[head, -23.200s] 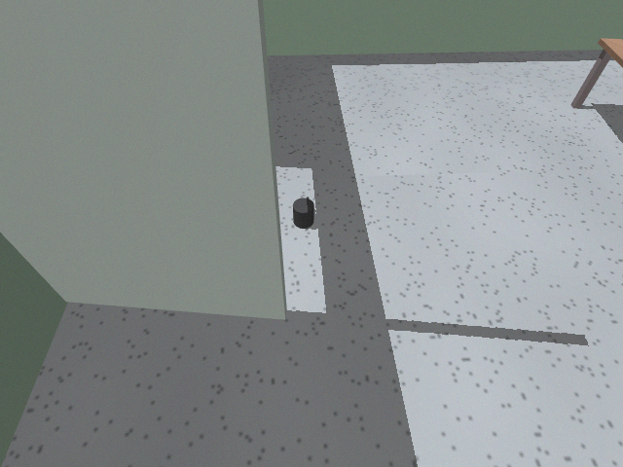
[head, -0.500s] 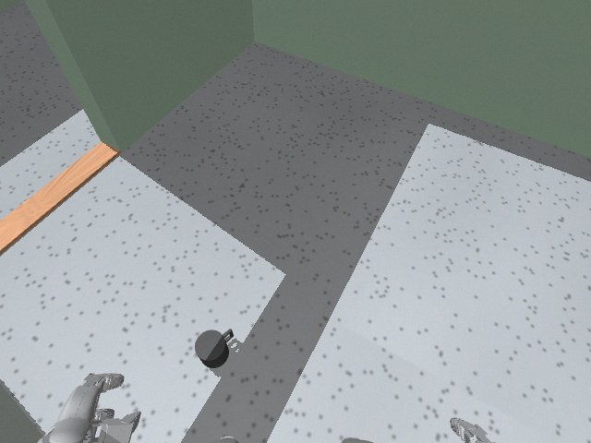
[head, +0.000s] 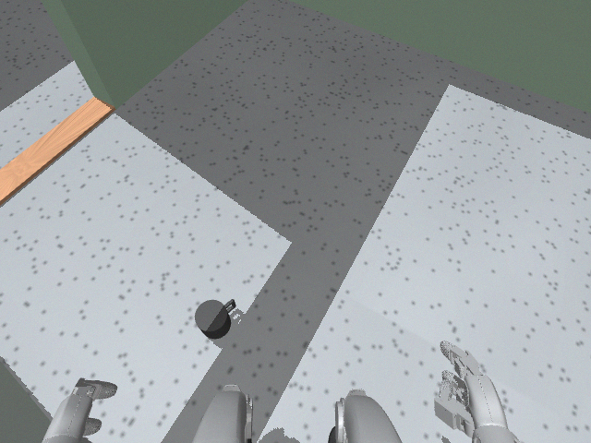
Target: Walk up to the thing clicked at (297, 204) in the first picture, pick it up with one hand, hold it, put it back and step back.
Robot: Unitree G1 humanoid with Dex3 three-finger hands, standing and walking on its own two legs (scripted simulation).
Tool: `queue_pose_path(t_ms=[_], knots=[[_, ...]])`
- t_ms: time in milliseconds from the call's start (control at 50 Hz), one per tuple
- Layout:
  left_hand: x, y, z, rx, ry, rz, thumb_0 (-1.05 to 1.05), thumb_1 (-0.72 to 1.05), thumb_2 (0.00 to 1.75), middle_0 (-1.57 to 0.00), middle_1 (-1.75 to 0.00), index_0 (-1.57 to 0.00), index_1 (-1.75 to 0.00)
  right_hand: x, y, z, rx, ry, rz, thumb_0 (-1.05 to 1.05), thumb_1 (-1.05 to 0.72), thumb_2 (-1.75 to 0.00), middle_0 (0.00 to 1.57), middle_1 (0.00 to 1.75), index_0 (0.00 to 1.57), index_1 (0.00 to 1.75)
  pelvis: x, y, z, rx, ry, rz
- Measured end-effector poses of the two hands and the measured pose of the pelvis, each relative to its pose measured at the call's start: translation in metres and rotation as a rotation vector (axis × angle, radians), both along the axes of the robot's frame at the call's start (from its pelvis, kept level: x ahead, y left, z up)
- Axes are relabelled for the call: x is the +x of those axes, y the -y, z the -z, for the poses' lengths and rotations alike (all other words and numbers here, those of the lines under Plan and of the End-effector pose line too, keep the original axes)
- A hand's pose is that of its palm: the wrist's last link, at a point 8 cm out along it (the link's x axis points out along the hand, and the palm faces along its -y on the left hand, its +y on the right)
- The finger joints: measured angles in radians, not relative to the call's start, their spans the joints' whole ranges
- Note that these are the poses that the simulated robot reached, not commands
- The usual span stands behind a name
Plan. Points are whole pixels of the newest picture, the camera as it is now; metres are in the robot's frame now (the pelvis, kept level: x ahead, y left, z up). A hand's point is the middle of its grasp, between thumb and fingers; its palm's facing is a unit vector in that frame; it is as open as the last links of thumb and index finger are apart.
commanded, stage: rise first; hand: left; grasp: from above
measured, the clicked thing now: (218, 316) +0.44 +0.22 -0.63
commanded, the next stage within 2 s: approach in 2.00 s
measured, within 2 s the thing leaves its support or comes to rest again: neither
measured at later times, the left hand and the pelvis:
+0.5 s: hand (148, 366) +0.26 +0.29 -0.34, palm faces -0.44 -0.43 -0.79, open 14.1 cm; pelvis -0.05 +0.00 -0.20, yaw -1 degrees
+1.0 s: hand (164, 337) +0.34 +0.30 -0.44, palm faces -0.46 -0.13 -0.88, open 14.1 cm; pelvis -0.09 +0.01 -0.30, yaw -4 degrees
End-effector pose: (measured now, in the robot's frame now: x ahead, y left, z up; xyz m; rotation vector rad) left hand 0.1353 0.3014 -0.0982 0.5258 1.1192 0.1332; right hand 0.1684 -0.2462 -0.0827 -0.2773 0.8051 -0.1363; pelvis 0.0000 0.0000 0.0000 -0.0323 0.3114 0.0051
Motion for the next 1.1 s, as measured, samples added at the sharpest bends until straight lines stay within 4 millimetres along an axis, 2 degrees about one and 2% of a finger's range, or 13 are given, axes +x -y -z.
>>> queue_pose_path(t_ms=[80, 140, 220, 320, 400, 480, 600, 700, 840, 960, 1100], knots=[[0.007, -0.005, 0.017, 0.035, -0.009, 0.048, 0.0, -0.54, 0.98, -0.07, -1.09, -0.07, -1.09, 0.007, -0.002, 0.014, -0.006, 0.028, -0.026, 0.01, -0.92, -0.91, 0.21, 0.3, 0.2, 0.3, -0.002, 0.0, 0.016, -0.002, -0.044, -0.001], [0.019, -0.01, 0.039, 0.074, 0.004, 0.114, 0.0, -0.54, 0.97, -0.07, -1.09, -0.07, -1.09, 0.01, 0.001, 0.034, -0.016, 0.033, -0.044, 0.01, -0.92, -0.91, 0.21, 0.3, 0.2, 0.3, -0.006, 0.0, 0.036, -0.001, -0.089, 0.0], [0.043, -0.014, 0.072, 0.133, 0.047, 0.242, 0.0, -0.52, 0.97, -0.06, -1.1, -0.07, -1.09, 0.009, 0.007, 0.073, -0.028, 0.012, -0.058, 0.01, -0.9, -0.9, 0.21, 0.3, 0.2, 0.3, -0.013, 0.0, 0.072, 0.001, -0.155, 0.001], [0.079, -0.013, 0.116, 0.225, 0.114, 0.407, 0.0, -0.52, 0.97, -0.06, -1.11, -0.07, -1.1, -0.002, 0.018, 0.133, -0.032, -0.051, -0.056, 0.01, -0.88, -0.9, 0.21, 0.3, 0.2, 0.3, -0.024, 0.001, 0.121, 0.001, -0.226, 0.004], [0.103, -0.012, 0.149, 0.31, 0.155, 0.494, 0.0, -0.52, 0.97, -0.06, -1.11, -0.07, -1.1, -0.019, 0.024, 0.183, -0.023, -0.119, -0.044, 0.01, -0.89, -0.9, 0.21, 0.3, 0.2, 0.3, -0.037, 0.002, 0.158, 0.0, -0.259, 0.008], [0.124, -0.011, 0.179, 0.38, 0.172, 0.564, 0.0, -0.53, 0.98, -0.07, -1.1, -0.08, -1.1, -0.046, 0.028, 0.229, -0.012, -0.199, -0.038, 0.01, -0.91, -0.9, 0.21, 0.3, 0.2, 0.3, -0.051, 0.004, 0.191, -0.002, -0.279, 0.01], [0.154, -0.01, 0.212, 0.453, 0.206, 0.653, 0.0, -0.55, 1.0, -0.08, -1.1, -0.09, -1.09, -0.096, 0.032, 0.279, -0.007, -0.314, -0.009, 0.01, -0.92, -0.91, 0.21, 0.3, 0.2, 0.3, -0.07, 0.007, 0.234, -0.011, -0.279, 0.017], [0.17, -0.01, 0.233, 0.484, 0.207, 0.727, 0.0, -0.53, 1.01, -0.08, -1.09, -0.08, -1.09, -0.137, 0.035, 0.299, -0.018, -0.39, 0.032, 0.01, -0.91, -0.9, 0.21, 0.3, 0.2, 0.3, -0.081, 0.006, 0.258, -0.021, -0.265, 0.024], [0.186, -0.009, 0.259, 0.505, 0.232, 0.832, 0.0, -0.53, 1.02, -0.07, -1.08, -0.07, -1.07, -0.177, 0.038, 0.308, -0.056, -0.475, 0.075, 0.01, -0.89, -0.9, 0.21, 0.3, 0.2, 0.3, -0.088, 0.001, 0.281, -0.043, -0.251, 0.031], [0.201, -0.008, 0.28, 0.554, 0.263, 0.901, 0.0, -0.53, 1.03, -0.07, -1.04, -0.07, -1.04, -0.192, 0.038, 0.315, -0.081, -0.536, 0.084, 0.01, -0.9, -0.9, 0.21, 0.3, 0.2, 0.3, -0.087, -0.004, 0.297, -0.06, -0.256, 0.033], [0.218, -0.008, 0.3, 0.606, 0.272, 0.936, 0.0, -0.54, 1.03, -0.08, -1.0, -0.07, -1.0, -0.194, 0.032, 0.326, -0.084, -0.566, 0.078, 0.01, -0.91, -0.9, 0.21, 0.3, 0.2, 0.3, -0.085, -0.009, 0.311, -0.074, -0.262, 0.034]])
